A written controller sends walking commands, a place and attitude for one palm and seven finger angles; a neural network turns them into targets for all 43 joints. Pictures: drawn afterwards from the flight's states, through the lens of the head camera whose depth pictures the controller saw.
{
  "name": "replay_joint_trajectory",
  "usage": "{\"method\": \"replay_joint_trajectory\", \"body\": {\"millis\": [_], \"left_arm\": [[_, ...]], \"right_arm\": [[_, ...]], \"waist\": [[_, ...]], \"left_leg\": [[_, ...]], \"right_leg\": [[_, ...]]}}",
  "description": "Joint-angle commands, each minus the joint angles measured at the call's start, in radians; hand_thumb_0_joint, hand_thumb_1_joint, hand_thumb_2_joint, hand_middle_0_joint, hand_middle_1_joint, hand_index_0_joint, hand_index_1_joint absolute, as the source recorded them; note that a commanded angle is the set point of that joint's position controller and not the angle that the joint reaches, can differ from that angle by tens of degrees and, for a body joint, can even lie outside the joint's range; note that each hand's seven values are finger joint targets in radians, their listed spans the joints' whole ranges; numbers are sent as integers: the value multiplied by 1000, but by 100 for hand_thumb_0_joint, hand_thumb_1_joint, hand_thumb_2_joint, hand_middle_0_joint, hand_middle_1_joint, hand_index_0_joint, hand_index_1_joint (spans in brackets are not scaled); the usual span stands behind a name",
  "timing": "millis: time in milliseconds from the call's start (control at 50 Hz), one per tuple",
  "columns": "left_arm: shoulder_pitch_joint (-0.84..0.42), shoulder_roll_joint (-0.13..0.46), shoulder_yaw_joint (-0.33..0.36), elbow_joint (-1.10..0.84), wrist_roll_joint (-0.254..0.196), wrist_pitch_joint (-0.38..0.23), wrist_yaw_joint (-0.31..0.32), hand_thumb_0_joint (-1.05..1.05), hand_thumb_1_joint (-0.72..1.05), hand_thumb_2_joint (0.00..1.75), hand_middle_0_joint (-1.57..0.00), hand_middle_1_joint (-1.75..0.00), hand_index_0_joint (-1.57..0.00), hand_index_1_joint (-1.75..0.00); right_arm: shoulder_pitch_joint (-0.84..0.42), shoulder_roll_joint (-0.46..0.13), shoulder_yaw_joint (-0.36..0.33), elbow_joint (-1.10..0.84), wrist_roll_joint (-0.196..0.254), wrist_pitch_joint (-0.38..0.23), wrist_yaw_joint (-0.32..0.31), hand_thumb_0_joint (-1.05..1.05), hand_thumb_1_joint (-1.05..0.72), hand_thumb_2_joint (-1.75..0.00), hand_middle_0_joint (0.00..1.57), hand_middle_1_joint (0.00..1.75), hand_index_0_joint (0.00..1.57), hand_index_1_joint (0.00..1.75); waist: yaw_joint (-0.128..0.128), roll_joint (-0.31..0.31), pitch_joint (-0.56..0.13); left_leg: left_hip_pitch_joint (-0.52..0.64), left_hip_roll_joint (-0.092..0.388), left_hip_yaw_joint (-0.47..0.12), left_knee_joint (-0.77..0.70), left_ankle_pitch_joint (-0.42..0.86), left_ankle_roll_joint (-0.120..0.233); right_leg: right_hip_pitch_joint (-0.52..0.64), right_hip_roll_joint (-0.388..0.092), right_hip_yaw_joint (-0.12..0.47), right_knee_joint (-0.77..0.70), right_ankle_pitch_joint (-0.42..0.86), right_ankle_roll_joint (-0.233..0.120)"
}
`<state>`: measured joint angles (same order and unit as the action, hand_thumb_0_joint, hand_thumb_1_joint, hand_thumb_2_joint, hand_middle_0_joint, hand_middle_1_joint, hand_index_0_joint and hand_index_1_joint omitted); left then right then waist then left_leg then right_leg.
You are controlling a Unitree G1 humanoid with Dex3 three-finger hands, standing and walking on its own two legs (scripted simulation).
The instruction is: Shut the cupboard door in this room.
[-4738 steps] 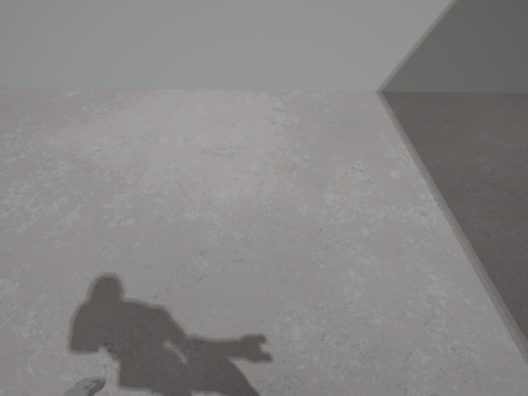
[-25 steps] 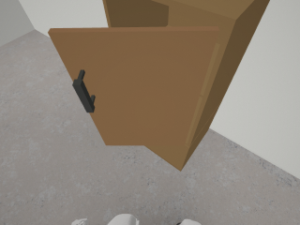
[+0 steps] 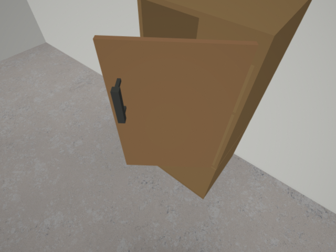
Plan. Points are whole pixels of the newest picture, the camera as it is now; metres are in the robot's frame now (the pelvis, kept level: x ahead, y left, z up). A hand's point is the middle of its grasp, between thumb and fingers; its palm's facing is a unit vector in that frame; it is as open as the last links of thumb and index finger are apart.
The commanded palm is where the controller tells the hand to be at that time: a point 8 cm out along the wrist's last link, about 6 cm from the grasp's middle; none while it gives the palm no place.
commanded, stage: come to a stop and stand still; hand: left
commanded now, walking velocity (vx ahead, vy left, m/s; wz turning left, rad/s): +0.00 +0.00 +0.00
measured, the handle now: (120, 101) +0.48 +0.18 +0.07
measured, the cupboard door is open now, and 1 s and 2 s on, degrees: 37 37 37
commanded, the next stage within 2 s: look again from close up in 0.68 s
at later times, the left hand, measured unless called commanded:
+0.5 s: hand out of the picture -0.06 +0.14 -0.17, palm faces +0.02 -0.99 -0.13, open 7.4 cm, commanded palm none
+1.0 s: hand out of the picture -0.04 +0.17 -0.17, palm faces +0.04 -0.98 -0.21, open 7.4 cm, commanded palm none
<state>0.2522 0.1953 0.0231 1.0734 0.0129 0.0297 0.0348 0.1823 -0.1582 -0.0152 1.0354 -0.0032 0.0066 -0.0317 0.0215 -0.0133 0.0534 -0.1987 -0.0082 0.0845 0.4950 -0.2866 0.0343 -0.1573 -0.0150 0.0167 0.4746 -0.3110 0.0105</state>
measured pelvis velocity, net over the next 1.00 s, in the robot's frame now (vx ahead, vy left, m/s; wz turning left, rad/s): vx -0.03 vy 0.01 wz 0.02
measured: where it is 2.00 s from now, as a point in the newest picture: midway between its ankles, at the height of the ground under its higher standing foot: outside the picture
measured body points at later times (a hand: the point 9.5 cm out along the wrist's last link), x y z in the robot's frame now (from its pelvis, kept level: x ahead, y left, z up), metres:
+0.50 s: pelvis -0.04 -0.01 +0.01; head -0.04 +0.00 +0.46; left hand -0.06 +0.19 -0.16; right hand -0.09 -0.23 -0.15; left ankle -0.01 +0.09 -0.74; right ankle -0.03 -0.13 -0.74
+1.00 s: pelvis -0.03 +0.01 +0.00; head -0.04 -0.01 +0.45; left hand -0.04 +0.23 -0.16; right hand -0.02 -0.21 -0.17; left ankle -0.01 +0.09 -0.74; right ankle -0.03 -0.13 -0.74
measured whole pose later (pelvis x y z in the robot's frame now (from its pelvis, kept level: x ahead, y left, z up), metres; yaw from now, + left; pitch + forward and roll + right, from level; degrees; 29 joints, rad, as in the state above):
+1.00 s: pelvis -0.03 +0.01 +0.00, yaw +1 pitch -2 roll +0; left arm 0.33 0.12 -0.02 1.11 0.02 -0.02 0.04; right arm 0.31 -0.17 0.00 1.07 -0.02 -0.02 -0.02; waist -0.01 0.04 -0.01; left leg -0.24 -0.02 0.07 0.53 -0.26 0.05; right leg -0.20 -0.03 0.00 0.53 -0.30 0.02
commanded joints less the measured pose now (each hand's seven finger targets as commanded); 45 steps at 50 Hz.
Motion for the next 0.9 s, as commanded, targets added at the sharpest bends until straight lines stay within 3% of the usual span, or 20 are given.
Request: {"method": "replay_joint_trajectory", "body": {"millis": [0,20,80,160,240,380,720,740,760,780,800,820,880], "left_arm": [[20,86,5,-26,-1,-39,3,0,90,90,-20,-30,-20,-30],[36,72,0,-15,-2,-41,6,0,90,90,-20,-30,-20,-30],[35,63,-9,-4,-4,-37,5,0,90,90,-20,-30,-20,-30],[44,56,-11,12,-2,-29,3,0,90,90,-20,-30,-20,-30],[65,51,-8,23,-1,-26,1,0,90,90,-20,-30,-20,-30],[88,31,-8,36,-4,-30,0,0,90,90,-20,-30,-20,-30],[133,-15,-9,54,2,-36,6,0,90,90,-20,-30,-20,-30],[134,-20,-9,54,2,-36,6,0,90,90,-20,-30,-20,-30],[176,26,-26,64,19,-71,40,0,90,90,-20,-30,-20,-30],[139,70,-13,17,5,-75,32,0,90,90,-20,-30,-20,-30],[121,61,-11,4,7,-71,23,0,90,90,-20,-30,-20,-30],[122,50,-13,3,8,-76,20,0,90,90,-20,-30,-20,-30],[125,19,-24,2,7,-71,13,0,90,90,-20,-30,-20,-30]], "right_arm": [[98,-109,-23,-8,-1,-13,-1,0,-90,-90,20,30,20,30],[94,-113,-24,5,1,-15,-2,0,-90,-90,20,30,20,30],[92,-114,-15,30,0,-14,1,0,-90,-90,20,30,20,30],[105,-102,-5,61,-4,-5,5,0,-90,-90,20,30,20,30],[137,-87,-3,78,-7,-1,4,0,-90,-90,20,30,20,30],[186,-73,-4,87,-8,-7,-2,0,-90,-90,20,30,20,30],[216,-46,-10,89,-3,-14,-8,0,-90,-90,20,30,20,30],[212,-45,-11,87,-5,-16,-8,0,-90,-90,20,30,20,30],[92,-87,0,18,-3,-40,8,0,-90,-90,20,30,20,30],[143,-41,-1,-4,-9,-33,15,0,-90,-90,20,30,20,30],[165,-52,-5,1,-15,-37,14,0,-90,-90,20,30,20,30],[190,-51,1,0,-20,-44,14,0,-90,-90,20,30,20,30],[172,-66,1,-22,-12,-42,11,0,-90,-90,20,30,20,30]], "waist": [[-41,-77,-85],[-35,-113,-85],[-31,-103,-14],[-28,-31,91],[-24,21,105],[-25,10,60],[-25,-12,73],[-26,4,69],[9,102,25],[-42,106,-63],[-47,148,-32],[-43,162,-67],[-35,41,-8]], "left_leg": [[105,107,-114,-108,342,-21],[123,114,-109,-107,335,-16],[99,111,-114,-159,217,-14],[42,97,-112,-216,45,-18],[2,90,-112,-235,-32,-19],[9,95,-117,-227,-18,-17],[-7,109,-135,-224,-18,-9],[-6,109,-139,-227,-9,-9],[-43,126,-88,-6,187,-35],[-17,76,-107,-31,11,-34],[-32,83,-114,-62,-9,-21],[-47,99,-141,-64,47,-10],[-87,108,-173,-113,3,9]], "right_leg": [[3,-103,86,-75,427,-58],[-2,-96,77,-89,408,-52],[-39,-93,85,-140,244,-41],[-93,-81,100,-197,40,-41],[-89,-73,103,-214,-22,-39],[-80,-72,94,-205,-7,-41],[-106,-61,76,-174,35,-36],[-106,-63,78,-168,53,-36],[-82,-111,67,-133,242,-42],[-90,-123,113,-129,-3,-65],[-131,-100,90,-86,-56,-74],[-96,-79,54,-54,19,-73],[-106,-58,45,-40,17,-61]]}}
